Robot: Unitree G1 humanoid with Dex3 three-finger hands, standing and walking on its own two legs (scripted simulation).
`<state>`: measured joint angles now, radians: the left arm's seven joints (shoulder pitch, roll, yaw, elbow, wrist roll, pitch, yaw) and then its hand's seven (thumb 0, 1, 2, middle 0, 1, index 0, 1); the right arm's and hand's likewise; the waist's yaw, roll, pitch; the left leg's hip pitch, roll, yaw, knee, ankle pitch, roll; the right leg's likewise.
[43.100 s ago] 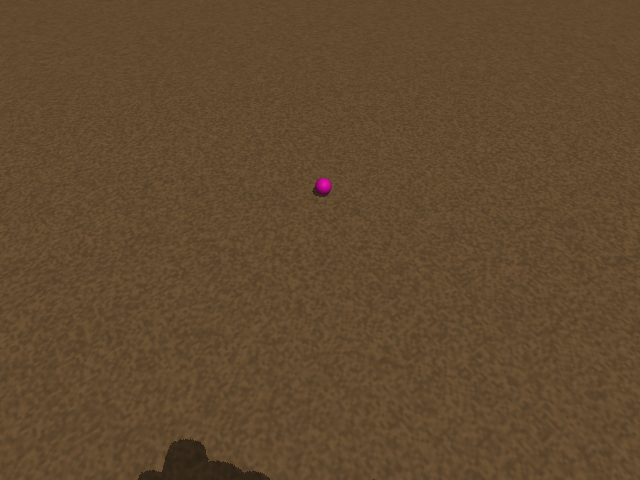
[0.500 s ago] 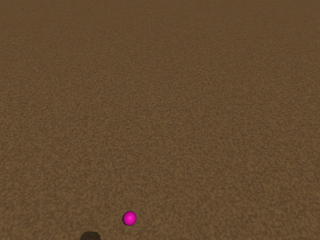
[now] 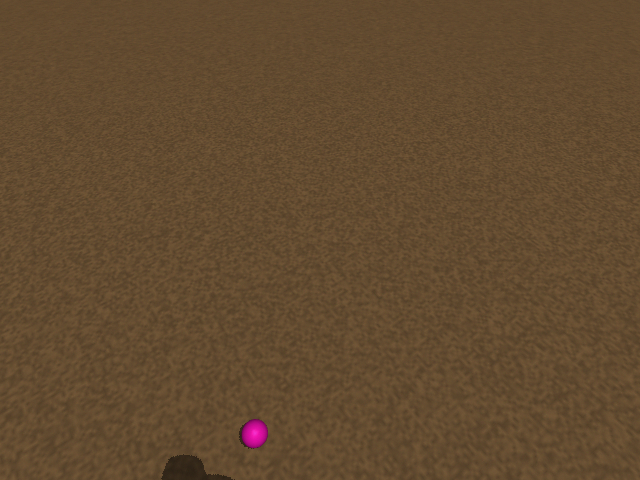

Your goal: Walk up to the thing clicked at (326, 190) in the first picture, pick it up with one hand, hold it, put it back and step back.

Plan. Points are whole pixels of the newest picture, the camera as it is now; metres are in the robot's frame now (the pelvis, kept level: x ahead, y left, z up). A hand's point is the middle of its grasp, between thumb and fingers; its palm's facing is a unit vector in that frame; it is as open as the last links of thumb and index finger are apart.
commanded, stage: stand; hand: left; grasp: from above
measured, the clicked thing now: (254, 433) +0.40 +0.22 -0.74
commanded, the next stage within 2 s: step back in 1.22 s
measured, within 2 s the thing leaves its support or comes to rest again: neither
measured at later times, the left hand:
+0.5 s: hand out of the picture +0.07 +0.22 -0.17, palm faces +0.00 -0.96 -0.28, open 7.4 cm
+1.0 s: hand out of the picture +0.09 +0.25 -0.16, palm faces -0.01 -0.94 -0.33, open 7.4 cm
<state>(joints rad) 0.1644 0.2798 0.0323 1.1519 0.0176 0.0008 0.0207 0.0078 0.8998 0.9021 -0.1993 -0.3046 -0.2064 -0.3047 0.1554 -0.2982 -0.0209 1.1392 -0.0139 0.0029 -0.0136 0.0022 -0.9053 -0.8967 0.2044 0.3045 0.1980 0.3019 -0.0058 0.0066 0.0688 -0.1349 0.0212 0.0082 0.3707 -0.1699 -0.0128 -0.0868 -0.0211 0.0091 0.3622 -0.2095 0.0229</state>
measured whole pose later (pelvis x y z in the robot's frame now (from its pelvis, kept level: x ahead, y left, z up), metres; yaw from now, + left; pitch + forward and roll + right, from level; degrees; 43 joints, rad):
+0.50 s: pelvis +0.01 +0.00 +0.00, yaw -1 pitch -3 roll +0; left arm 0.14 0.25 0.03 1.15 0.02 0.00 0.02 0.01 0.90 0.90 -0.20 -0.30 -0.21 -0.30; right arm 0.15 -0.27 -0.01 1.15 -0.01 0.00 -0.02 0.00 -0.90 -0.90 0.21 0.30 0.20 0.30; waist -0.01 0.00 0.06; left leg -0.13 0.02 0.02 0.36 -0.18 -0.01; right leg -0.08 -0.02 0.02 0.35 -0.22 0.02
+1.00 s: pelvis +0.01 +0.00 +0.00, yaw +0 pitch -3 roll +0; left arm 0.11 0.33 0.03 1.13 0.01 -0.01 0.01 0.01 0.90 0.90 -0.20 -0.30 -0.21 -0.30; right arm 0.11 -0.33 -0.02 1.13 -0.01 -0.01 -0.01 0.00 -0.91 -0.90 0.20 0.30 0.20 0.30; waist -0.01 0.00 0.06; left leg -0.12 0.02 0.02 0.34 -0.17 -0.01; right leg -0.08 -0.03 0.02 0.34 -0.21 0.03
